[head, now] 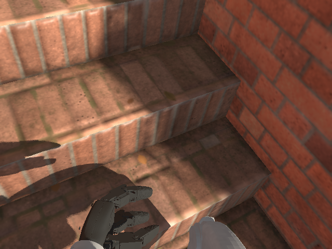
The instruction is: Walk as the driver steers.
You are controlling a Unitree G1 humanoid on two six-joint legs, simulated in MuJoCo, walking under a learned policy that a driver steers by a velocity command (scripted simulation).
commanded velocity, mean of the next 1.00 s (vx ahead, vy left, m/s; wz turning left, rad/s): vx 0.03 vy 0.00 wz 0.52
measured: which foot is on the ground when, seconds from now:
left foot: down 0.00-0.06, up 0.08-0.54, down 0.56-1.00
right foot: up 0.00-0.00, down 0.02-0.56, up 0.58-1.00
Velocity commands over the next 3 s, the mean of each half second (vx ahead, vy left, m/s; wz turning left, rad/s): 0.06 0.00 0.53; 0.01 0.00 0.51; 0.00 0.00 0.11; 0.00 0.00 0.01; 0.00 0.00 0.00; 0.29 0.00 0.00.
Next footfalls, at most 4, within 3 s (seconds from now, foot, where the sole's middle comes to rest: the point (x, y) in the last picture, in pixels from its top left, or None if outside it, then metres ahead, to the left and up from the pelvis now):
0.02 right None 0.24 -0.11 -0.60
0.56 left None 0.13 0.17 -0.60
1.08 right None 0.25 -0.06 -0.60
2.84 left None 0.16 0.20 -0.60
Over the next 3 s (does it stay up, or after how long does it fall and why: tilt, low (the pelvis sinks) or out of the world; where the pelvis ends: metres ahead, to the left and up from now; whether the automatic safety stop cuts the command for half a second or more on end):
stays up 0.21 0.11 0.17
